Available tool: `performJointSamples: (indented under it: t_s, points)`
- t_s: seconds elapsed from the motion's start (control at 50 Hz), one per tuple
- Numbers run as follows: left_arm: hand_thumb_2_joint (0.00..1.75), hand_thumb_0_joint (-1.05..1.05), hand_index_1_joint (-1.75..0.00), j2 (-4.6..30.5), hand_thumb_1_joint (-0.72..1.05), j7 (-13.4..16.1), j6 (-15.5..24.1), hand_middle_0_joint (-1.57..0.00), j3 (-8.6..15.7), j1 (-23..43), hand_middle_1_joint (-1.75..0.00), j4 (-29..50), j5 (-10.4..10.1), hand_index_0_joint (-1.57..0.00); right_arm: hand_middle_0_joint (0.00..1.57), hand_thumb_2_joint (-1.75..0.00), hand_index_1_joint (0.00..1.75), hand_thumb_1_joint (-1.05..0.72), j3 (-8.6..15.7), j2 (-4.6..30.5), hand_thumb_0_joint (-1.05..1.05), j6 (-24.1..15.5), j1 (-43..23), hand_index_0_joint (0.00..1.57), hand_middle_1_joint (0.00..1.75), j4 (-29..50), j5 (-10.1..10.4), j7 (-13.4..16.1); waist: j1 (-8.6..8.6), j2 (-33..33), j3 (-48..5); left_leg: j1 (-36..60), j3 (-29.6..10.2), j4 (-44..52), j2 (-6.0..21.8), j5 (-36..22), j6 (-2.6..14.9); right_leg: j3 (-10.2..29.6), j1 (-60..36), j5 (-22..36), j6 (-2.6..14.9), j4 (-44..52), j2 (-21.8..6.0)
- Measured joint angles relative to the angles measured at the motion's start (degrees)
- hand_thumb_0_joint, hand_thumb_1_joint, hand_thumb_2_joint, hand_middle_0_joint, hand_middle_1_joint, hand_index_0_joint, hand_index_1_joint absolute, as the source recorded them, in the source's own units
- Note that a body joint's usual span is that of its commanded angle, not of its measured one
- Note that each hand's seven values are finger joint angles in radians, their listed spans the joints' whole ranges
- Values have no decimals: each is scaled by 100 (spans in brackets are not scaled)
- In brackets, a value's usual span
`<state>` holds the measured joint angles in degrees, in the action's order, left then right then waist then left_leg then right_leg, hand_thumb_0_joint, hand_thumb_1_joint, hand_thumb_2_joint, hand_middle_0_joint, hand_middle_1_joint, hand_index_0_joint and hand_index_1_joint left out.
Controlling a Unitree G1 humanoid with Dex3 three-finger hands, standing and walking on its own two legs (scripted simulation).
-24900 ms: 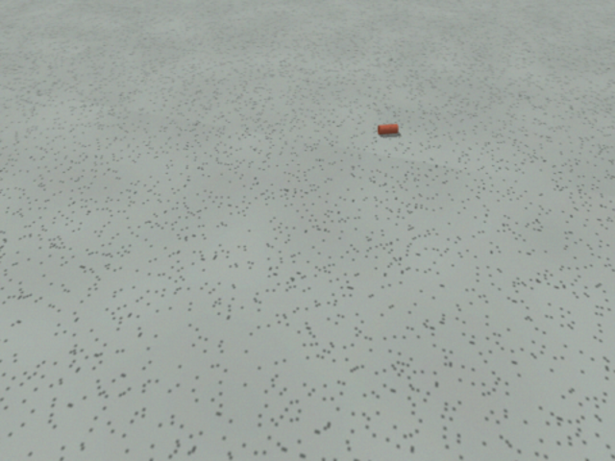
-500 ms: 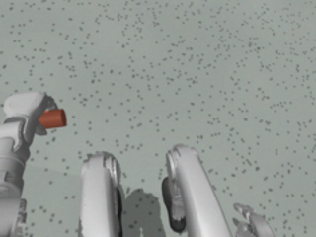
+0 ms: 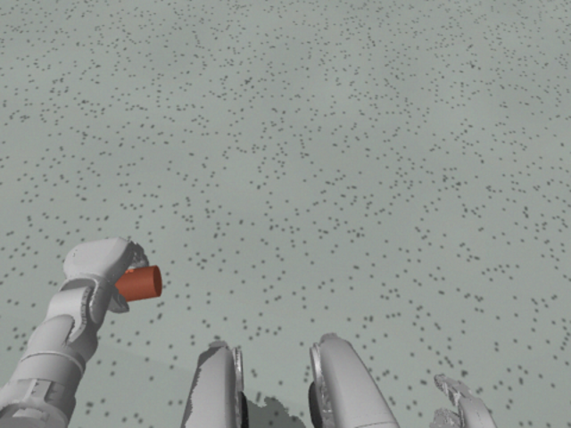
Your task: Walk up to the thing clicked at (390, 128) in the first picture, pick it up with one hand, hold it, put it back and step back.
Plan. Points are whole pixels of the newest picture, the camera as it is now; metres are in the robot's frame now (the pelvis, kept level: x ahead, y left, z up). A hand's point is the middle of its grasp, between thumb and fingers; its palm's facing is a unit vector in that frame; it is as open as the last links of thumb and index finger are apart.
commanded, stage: lift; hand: left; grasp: from above
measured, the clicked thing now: (124, 286) +0.36 +0.25 -0.12
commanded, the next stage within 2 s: hold in 0.62 s
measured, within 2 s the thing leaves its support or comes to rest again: neither
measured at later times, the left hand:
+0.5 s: hand (94, 255) +0.35 +0.24 +0.03, palm faces -0.44 -0.06 -0.89, open 8.0 cm
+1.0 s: hand (83, 235) +0.36 +0.23 +0.07, palm faces -0.46 -0.06 -0.89, open 7.9 cm
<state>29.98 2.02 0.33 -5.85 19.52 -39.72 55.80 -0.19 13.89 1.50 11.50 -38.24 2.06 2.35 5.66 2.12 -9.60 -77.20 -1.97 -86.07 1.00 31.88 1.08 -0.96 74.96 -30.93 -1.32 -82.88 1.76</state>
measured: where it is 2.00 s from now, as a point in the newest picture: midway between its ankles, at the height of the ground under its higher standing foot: outside the picture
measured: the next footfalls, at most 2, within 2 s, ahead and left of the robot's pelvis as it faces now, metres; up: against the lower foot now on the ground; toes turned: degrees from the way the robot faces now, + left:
none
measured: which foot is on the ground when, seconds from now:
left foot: down 0.00-1.00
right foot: down 0.00-1.00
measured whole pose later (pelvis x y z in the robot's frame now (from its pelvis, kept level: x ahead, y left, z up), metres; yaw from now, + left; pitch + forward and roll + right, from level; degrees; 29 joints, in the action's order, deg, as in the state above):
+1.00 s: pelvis +0.06 +0.00 +0.15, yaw +0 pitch +7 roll -1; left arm 22.6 5.9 -0.9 -12.1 16.1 -44.2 57.7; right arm 2.0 14.4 0.2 13.3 -42.1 2.2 2.7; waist 2.2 1.5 -2.9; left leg -29.2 0.9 -41.4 0.1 19.3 1.0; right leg 2.0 28.4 -18.5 -1.2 -39.8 0.5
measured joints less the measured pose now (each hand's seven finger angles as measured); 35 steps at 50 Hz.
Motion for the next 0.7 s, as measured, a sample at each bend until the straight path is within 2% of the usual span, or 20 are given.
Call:
performJointSamples:
  t_s: [0.1, 0.24, 0.32, 0.48, 0.58, 0.7]
  points:
    - [15, 1, -13, -156, 30, 62, 143, -98, -118, -179, -13, -216, 52, -99, 20, -89, 30, -89, 35, -21, 1, -156, 175, 20, 30, -135, 7, 82, -63, -12, 22, 821, 33, 728, -2, -167, -6, 35, -811, 173, 10, 724, -9]
    - [16, 1, -17, -378, 30, 401, 270, -96, -271, -291, -17, -464, 303, -97, 20, -89, 30, -89, 100, -4, 1, -303, 268, 20, 30, -314, -16, 64, -133, -41, 159, 1742, 90, 1540, -5, -369, -4, 94, -1714, 385, 9, 1527, -21]
    - [18, 1, -19, -480, 30, 568, 194, -95, -368, -287, -19, -515, 353, -96, 20, -89, 30, -89, 113, 8, 1, -333, 277, 20, 30, -386, -38, 32, -163, -56, 264, 2238, 132, 1991, -6, -496, -1, 137, -2193, 518, 7, 1969, -27]
    - [21, 1, -20, -621, 28, 666, -67, -95, -431, -126, -20, -683, 255, -95, 20, -89, 30, -89, 140, -3, 1, -302, 294, 20, 30, -425, -47, -1, -191, -72, 407, 3130, 206, 2854, -15, -762, -2, 213, -3051, 788, 8, 2802, -45]
    - [21, 1, -19, -669, 29, 555, -170, -95, -459, -111, -19, -741, 142, -95, 20, -89, 30, -89, 168, -2, 1, -260, 310, 20, 30, -373, -29, -9, -202, -59, 488, 3594, 245, 3321, -23, -910, 0, 253, -3496, 937, 6, 3250, -58]
    - [20, 1, -18, -711, 30, 395, -109, -95, -513, -302, -17, -617, 101, -96, 20, -89, 30, -89, 189, 8, 1, -216, 331, 20, 29, -331, -13, 14, -240, -55, 554, 4043, 276, 3767, -42, -1043, -1, 286, -3925, 1061, 7, 3668, -81]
